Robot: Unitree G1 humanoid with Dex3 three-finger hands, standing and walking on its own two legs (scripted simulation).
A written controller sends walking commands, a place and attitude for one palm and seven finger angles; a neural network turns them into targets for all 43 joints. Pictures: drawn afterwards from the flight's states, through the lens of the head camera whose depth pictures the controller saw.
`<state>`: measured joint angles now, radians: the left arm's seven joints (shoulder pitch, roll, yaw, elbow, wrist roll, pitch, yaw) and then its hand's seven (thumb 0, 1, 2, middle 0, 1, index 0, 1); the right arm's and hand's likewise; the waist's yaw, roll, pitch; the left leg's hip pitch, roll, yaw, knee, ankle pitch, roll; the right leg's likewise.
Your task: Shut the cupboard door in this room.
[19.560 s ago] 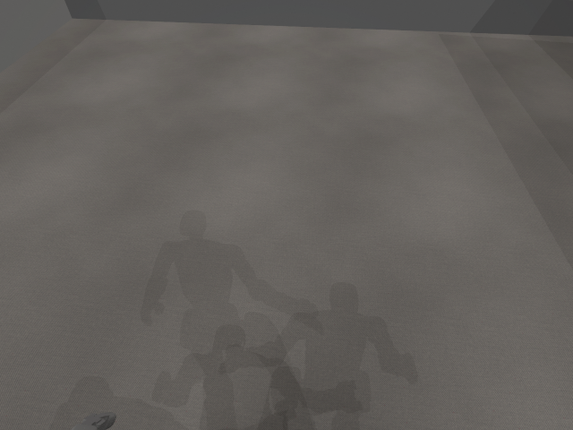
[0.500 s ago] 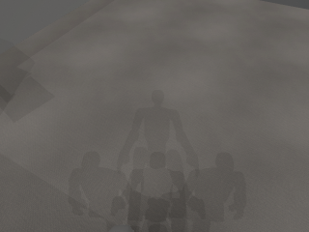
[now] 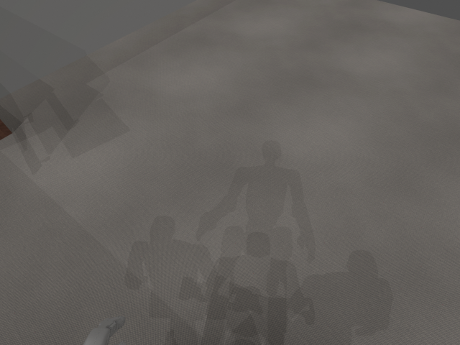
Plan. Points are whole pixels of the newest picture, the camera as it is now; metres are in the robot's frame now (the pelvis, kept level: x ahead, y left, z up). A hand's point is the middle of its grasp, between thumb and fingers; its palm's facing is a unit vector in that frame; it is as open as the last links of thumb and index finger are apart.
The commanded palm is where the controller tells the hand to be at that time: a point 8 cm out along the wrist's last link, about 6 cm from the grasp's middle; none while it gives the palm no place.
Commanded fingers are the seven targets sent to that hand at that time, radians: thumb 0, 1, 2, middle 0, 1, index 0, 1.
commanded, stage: turn or walk to find it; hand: left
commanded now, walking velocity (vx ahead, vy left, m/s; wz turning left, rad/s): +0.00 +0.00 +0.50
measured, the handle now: out of the picture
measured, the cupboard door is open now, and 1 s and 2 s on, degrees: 77 77 77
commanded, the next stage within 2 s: stand and wait in 1.96 s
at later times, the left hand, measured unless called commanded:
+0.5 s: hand out of the picture -0.06 +0.22 -0.18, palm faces +0.33 -0.91 -0.24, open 7.4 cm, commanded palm none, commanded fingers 0.00 0.90 0.90 -0.20 -0.30 -0.20 -0.30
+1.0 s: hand out of the picture +0.03 +0.23 -0.14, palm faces +0.46 -0.85 -0.25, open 7.4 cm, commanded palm none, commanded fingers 0.00 0.90 0.90 -0.20 -0.30 -0.20 -0.30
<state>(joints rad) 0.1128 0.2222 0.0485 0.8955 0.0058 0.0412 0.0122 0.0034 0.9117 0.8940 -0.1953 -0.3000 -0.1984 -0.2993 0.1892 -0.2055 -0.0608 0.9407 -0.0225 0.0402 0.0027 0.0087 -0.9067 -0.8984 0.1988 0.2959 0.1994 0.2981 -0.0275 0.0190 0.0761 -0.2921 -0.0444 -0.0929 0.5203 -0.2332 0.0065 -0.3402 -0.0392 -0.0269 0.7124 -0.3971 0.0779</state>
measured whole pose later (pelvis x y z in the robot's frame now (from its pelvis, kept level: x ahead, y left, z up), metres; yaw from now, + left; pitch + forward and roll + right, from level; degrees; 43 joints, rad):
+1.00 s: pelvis +0.02 +0.00 -0.01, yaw +30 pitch +0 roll +0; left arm 0.14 0.21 0.05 0.89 0.03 -0.02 -0.03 0.00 0.91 0.89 -0.20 -0.30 -0.20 -0.30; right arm 0.34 -0.21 -0.06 1.01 -0.02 0.01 0.00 0.01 -0.91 -0.90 0.20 0.30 0.20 0.30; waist -0.04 0.04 0.02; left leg -0.26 -0.04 -0.13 0.65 -0.40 0.01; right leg -0.30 -0.04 -0.08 0.56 -0.27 0.04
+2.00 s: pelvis +0.26 +0.29 +0.00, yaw +47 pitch -1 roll +1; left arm 0.06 0.19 0.05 0.97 0.02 0.00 -0.02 0.00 0.91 0.89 -0.19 -0.30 -0.20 -0.30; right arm 0.43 -0.14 -0.04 1.11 -0.02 -0.08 -0.03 0.00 -0.92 -0.90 0.19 0.30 0.19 0.30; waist -0.05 -0.02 0.06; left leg 0.08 -0.06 0.11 0.27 -0.34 0.06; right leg -0.59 -0.10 -0.09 0.81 -0.14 0.03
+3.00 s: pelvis +0.38 +0.41 +0.01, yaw +46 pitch -2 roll +0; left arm 0.31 0.13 -0.01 1.16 0.00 -0.01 0.04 0.00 0.91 0.89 -0.20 -0.30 -0.20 -0.30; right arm 0.28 -0.13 0.00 1.16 0.00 -0.02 -0.04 0.01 -0.93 -0.90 0.19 0.30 0.19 0.30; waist 0.01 0.00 0.04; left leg -0.12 0.01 0.09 0.38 -0.23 0.01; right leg -0.15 -0.04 -0.09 0.40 -0.22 0.01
